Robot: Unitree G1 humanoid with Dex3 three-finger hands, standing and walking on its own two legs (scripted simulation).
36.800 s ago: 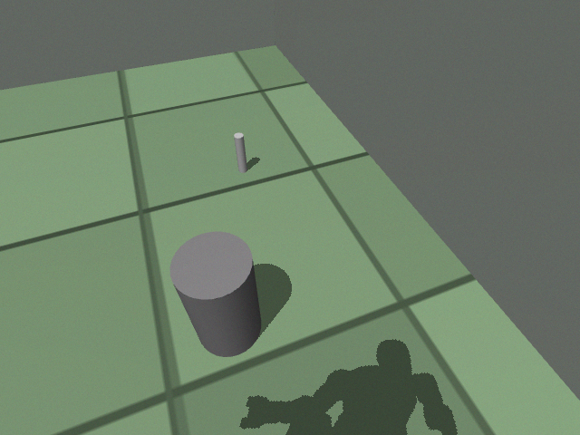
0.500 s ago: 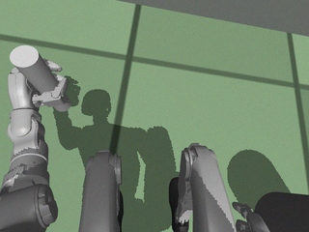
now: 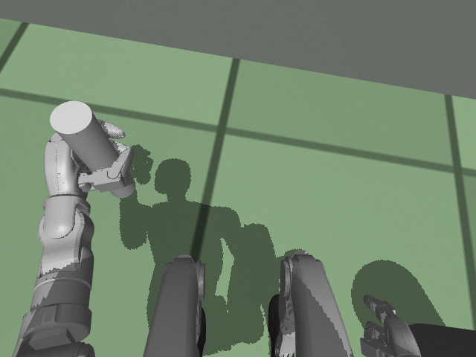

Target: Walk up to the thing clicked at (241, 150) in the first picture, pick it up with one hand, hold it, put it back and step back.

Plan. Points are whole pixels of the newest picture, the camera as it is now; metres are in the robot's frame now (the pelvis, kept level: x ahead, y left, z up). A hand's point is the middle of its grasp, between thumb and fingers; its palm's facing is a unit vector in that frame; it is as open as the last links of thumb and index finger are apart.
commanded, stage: lift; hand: left
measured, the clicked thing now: (102, 159) +0.42 +0.23 +0.01
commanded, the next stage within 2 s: hold in 1.36 s
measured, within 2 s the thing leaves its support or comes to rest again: neither
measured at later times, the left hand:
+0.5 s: hand (66, 106) +0.40 +0.20 +0.17, palm faces +0.17 -0.99 -0.03, open 6.0 cm
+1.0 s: hand (53, 51) +0.41 +0.18 +0.23, palm faces +0.17 -0.99 -0.02, open 6.0 cm
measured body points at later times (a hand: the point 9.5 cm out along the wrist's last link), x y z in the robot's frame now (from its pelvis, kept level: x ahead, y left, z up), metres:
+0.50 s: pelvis +0.04 +0.00 +0.14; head +0.14 +0.02 +0.58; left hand +0.39 +0.25 +0.17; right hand +0.19 -0.25 +0.04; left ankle +0.06 +0.11 -0.47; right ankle +0.09 -0.14 -0.47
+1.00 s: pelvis +0.06 +0.00 +0.20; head +0.14 +0.01 +0.64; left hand +0.39 +0.23 +0.24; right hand +0.20 -0.24 +0.09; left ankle +0.06 +0.11 -0.47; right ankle +0.09 -0.14 -0.47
